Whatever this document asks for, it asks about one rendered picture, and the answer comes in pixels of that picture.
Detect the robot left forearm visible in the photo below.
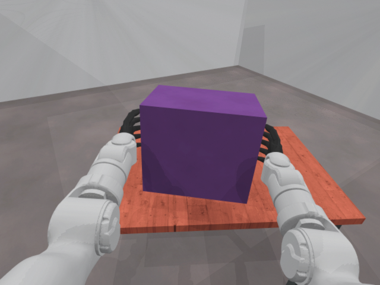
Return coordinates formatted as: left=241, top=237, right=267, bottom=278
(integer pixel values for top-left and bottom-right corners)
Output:
left=47, top=132, right=137, bottom=245

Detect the right robot upper arm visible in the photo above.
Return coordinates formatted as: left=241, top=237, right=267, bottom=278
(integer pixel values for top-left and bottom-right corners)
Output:
left=280, top=227, right=373, bottom=285

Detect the left robot upper arm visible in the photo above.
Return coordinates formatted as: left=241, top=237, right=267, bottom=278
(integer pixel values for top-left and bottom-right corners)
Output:
left=0, top=197, right=121, bottom=285

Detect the right robot hand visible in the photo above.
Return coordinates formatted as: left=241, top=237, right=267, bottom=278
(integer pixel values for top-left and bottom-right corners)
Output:
left=257, top=124, right=283, bottom=162

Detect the carton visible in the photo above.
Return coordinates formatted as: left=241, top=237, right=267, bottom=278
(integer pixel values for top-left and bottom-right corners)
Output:
left=140, top=85, right=267, bottom=204

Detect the table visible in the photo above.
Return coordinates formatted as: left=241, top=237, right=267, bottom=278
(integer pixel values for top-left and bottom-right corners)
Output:
left=118, top=126, right=366, bottom=285

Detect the left robot hand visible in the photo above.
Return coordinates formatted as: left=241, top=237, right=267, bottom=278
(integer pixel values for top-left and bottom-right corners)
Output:
left=119, top=109, right=141, bottom=147

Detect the robot right forearm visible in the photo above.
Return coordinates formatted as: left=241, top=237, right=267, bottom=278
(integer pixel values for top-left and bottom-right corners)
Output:
left=261, top=152, right=359, bottom=266

